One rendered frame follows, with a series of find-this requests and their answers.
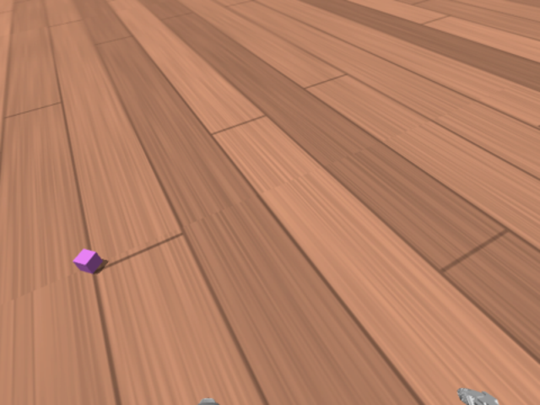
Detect cube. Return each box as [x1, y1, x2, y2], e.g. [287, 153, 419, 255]
[73, 249, 103, 274]

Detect right robot hand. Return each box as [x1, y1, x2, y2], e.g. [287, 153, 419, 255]
[457, 388, 499, 405]

